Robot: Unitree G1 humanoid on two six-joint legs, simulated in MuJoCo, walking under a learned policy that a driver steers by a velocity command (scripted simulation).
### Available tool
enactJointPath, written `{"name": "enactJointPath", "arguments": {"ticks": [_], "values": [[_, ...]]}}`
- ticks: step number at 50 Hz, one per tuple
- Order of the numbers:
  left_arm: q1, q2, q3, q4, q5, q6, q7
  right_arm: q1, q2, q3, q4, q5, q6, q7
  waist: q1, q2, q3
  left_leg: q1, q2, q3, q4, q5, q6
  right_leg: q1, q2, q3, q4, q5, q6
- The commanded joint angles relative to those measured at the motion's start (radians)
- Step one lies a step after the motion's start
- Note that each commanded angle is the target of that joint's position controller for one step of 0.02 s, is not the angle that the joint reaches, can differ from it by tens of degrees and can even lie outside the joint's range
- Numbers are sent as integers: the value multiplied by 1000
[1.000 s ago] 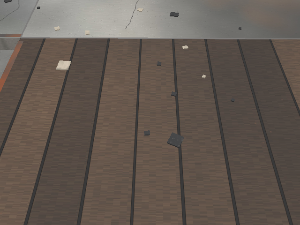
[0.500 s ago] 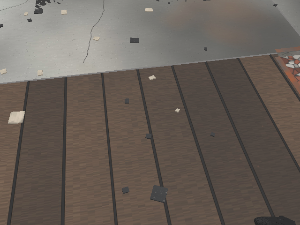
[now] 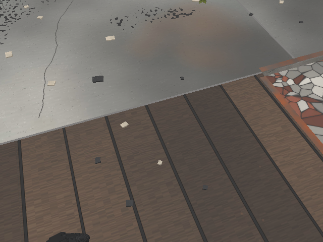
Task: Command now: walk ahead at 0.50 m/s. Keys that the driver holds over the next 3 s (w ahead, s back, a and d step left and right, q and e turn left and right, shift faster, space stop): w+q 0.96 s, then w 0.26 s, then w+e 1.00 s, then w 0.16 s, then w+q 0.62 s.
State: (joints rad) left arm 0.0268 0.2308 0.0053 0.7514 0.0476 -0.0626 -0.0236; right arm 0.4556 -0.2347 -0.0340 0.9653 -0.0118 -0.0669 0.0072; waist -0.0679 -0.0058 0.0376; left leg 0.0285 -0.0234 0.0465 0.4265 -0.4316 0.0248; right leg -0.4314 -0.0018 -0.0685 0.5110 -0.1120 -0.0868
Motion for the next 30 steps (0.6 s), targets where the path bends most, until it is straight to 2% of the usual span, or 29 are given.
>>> {"name": "enactJointPath", "arguments": {"ticks": [1, 2, 3, 4, 6, 8, 10, 13, 16, 20, 21, 23, 25, 26, 27, 28, 29, 30], "values": [[448, 303, 94, 71, 13, -4, 27, 98, -26, -2, -94, 27, -8, -3, 160, -298, -336, -592, -45, 10, 760, -108, 45, 753, -452, 706, -210, -194, -216], [379, 226, 82, 60, -22, 4, 23, 16, -143, -30, -76, -2, 4, -13, 158, -98, -219, -674, 15, -103, 816, -65, 61, 643, -401, 663, -238, -262, -184], [286, 166, 64, 48, -25, 1, 21, -44, -130, -32, -92, 3, 0, -4, 123, -69, -95, -673, 53, -116, 787, 33, 66, 506, -357, 506, -265, -216, -153], [243, 121, 53, 50, -22, -8, 17, -63, -105, -27, -89, 8, 1, 0, 98, -49, -44, -631, 83, -113, 737, 94, 62, 408, -311, 396, -307, -123, -120], [227, 87, 43, 66, -25, -25, 24, -41, -83, -26, -68, -13, 26, 12, 58, -83, -13, -557, 107, -105, 686, 141, 42, 309, -247, 248, -353, -24, -68], [260, 93, 46, 87, -29, -44, 26, -54, -68, -28, -68, -15, 43, 23, 47, -67, -13, -561, 102, -99, 686, 183, 31, 302, -237, 178, -375, 77, -63], [286, 108, 52, 104, -35, -53, 28, -113, -61, -30, -85, -15, 52, 31, 48, -58, 7, -632, 113, -93, 667, 248, 22, 321, -232, 112, -393, 129, -58], [330, 98, 51, 128, -33, -51, 31, -216, -56, -29, -120, -14, 55, 37, 64, -52, 35, -720, 117, -79, 594, 344, 9, 355, -220, 33, -400, 193, -49], [352, 96, 48, 147, -33, -49, 36, -317, -38, -17, -155, -14, 50, 44, 80, -51, 55, -711, 104, -30, 434, 430, 7, 373, -201, -46, -389, 276, -32], [422, 110, 49, 185, -31, -41, 49, -440, -25, -1, -206, -19, 48, 53, 116, -50, 75, -685, 81, 57, 264, 434, 42, 471, -228, -108, -352, 415, -23], [432, 115, 50, 193, -29, -36, 52, -452, -28, -1, -215, -20, 47, 54, 116, -52, 74, -674, 69, 74, 237, 407, 57, 504, -237, -121, -327, 477, -20], [422, 136, 53, 198, -26, -28, 59, -427, -42, -6, -217, -22, 48, 51, 91, -72, 44, -601, 22, 108, 208, 323, 96, 554, -249, -155, -230, 738, -10], [399, 168, 62, 196, -22, -14, 66, -323, -68, -20, -193, -25, 48, 41, 37, -101, -24, -474, -42, 133, 199, 211, 147, 579, -260, -177, -41, 972, -12], [391, 181, 67, 190, -20, -4, 65, -229, -91, -34, -166, -27, 43, 36, -2, -99, -82, -359, -69, 122, 164, 176, 176, 550, -264, -177, 121, 951, -17], [367, 187, 69, 176, -24, 1, 60, -79, -131, -57, -121, -37, 35, 26, -78, -54, -155, -143, -61, 62, 70, 199, 217, 423, -244, -188, 361, 767, 2], [381, 116, 53, 128, -35, -6, 49, 2, -243, -92, -110, -43, 38, 9, -83, 104, -250, 132, 191, -287, 43, 126, 311, 109, -157, -193, 710, 197, 42], [348, 104, 56, 60, -39, -16, 32, -45, -304, -106, -131, -17, 47, 11, -29, 211, -303, 283, 378, -805, -108, 214, 451, -225, 58, -25, 974, -441, 80], [233, 134, 58, 41, -25, -27, 28, -65, -271, -100, -124, 5, 55, 5, -46, 49, -189, 213, 348, -673, -143, 230, 411, -331, -25, 112, 956, -340, 69]]}}
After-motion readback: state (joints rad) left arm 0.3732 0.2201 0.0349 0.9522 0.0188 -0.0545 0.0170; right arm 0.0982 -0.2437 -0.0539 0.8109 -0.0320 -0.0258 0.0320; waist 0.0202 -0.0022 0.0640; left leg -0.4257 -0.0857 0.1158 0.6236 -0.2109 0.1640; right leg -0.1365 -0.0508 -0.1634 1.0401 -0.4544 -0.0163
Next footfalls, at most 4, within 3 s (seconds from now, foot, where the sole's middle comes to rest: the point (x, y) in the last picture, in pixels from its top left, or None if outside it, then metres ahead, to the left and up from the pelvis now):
0.54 left None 0.41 0.11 -0.76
1.06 right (141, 176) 0.76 0.09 -0.76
1.56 left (76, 164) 0.85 0.39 -0.76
2.10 right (104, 110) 1.18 0.27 -0.76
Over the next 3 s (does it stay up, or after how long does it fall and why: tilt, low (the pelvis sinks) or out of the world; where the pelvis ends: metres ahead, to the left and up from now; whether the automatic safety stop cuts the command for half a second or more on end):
stays up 1.51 0.40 0.02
